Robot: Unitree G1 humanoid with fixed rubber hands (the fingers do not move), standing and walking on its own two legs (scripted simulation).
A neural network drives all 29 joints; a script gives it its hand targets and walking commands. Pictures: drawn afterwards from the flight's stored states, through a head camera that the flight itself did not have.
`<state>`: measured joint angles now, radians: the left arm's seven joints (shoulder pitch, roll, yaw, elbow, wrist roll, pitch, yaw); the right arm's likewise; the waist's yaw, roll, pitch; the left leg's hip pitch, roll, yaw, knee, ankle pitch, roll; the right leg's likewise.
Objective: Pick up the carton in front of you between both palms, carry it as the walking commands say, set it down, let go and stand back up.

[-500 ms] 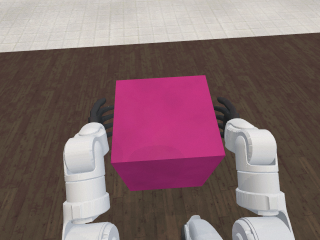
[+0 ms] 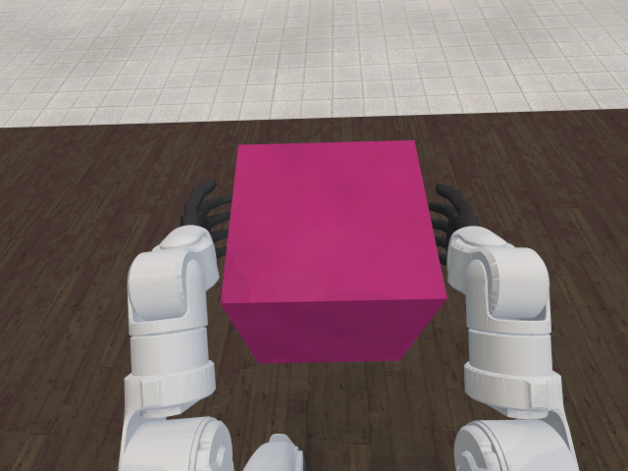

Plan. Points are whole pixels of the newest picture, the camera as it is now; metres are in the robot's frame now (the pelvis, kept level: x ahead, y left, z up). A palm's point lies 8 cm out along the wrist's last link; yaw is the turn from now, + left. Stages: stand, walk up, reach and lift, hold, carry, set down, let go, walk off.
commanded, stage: carry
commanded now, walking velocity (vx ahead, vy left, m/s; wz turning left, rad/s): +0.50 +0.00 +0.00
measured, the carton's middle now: (327, 264) +0.38 +0.03 +0.03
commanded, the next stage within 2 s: none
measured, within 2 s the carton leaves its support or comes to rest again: neither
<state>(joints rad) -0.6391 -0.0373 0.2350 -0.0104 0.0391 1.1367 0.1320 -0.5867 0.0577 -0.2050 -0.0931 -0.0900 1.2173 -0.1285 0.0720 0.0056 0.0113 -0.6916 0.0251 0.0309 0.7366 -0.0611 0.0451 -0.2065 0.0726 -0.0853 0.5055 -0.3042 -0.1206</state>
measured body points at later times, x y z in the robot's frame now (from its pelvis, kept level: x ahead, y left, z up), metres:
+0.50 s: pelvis +0.31 +0.02 -0.04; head +0.36 +0.04 +0.41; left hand +0.69 +0.16 +0.06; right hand +0.66 -0.15 +0.06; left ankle +0.21 +0.07 -0.76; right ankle +0.43 -0.12 -0.73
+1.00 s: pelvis +0.61 +0.00 -0.07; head +0.66 -0.01 +0.38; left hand +0.98 +0.17 +0.04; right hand +0.98 -0.13 +0.03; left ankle +0.73 +0.15 -0.76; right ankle +0.52 -0.05 -0.80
